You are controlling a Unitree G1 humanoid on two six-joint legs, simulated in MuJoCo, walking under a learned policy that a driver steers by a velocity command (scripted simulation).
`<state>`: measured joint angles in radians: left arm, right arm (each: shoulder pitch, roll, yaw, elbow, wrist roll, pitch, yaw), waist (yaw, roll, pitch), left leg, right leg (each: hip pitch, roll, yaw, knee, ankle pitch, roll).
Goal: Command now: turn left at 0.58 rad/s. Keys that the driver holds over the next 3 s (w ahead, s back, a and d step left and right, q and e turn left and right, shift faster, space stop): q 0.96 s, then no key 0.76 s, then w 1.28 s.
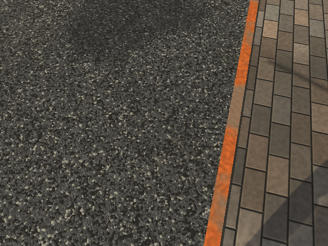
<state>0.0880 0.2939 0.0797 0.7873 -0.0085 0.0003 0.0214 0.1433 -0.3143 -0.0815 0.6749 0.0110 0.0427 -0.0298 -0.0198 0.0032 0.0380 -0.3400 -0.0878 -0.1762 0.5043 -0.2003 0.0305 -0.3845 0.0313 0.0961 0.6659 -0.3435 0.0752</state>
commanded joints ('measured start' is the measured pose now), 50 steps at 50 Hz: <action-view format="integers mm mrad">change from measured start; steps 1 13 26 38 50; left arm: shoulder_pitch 61 64 -34 -19 36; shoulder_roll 97 142 125 102 158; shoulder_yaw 29 27 22 19 31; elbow -45 -73 -131 -124 -150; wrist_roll -2 21 27 10 42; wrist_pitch -32 2 -5 -3 -29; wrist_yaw -13 33 2 2 -11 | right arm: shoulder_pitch -51 -38 157 18 65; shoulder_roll -158 -87 -243 -183 -216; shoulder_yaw -39 -29 -69 -41 -60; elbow -78 -113 -134 -132 -126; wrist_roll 12 16 -36 -4 -1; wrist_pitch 1 10 -21 -21 -15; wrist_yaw -6 11 33 -3 -1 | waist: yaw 47 63 -64 5 -3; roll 168 -168 204 145 -161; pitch -144 -80 -208 -114 -101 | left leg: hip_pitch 133 -303 362 191 -211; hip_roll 211 95 484 262 9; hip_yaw -293 120 -352 -207 -14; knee -61 526 -152 -141 637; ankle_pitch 248 -193 571 229 -420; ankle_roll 143 -141 358 202 -74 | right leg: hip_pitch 108 379 -275 -120 247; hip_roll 11 -299 -55 -19 -416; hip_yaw -28 32 -60 -15 353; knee -230 -347 517 159 -354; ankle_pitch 115 506 -358 -6 506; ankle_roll -30 -294 3 16 -367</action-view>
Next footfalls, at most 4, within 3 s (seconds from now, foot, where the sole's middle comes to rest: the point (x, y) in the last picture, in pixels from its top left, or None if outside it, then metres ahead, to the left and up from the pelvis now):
0.06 right None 0.06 -0.13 -0.77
0.48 left None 0.01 0.13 -0.78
0.94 right None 0.12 -0.06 -0.77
1.28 left None -0.06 0.14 -0.77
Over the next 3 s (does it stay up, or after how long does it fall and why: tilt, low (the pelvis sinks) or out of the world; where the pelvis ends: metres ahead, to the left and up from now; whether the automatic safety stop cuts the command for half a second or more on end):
stays up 0.48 0.36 -0.02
